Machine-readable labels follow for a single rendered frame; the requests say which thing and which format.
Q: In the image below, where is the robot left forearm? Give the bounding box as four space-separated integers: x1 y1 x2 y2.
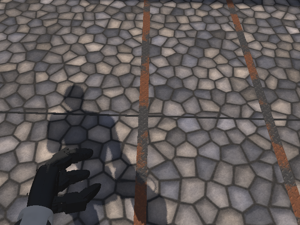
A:
14 205 54 225

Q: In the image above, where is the robot left hand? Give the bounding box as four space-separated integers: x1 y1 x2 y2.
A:
26 147 101 215

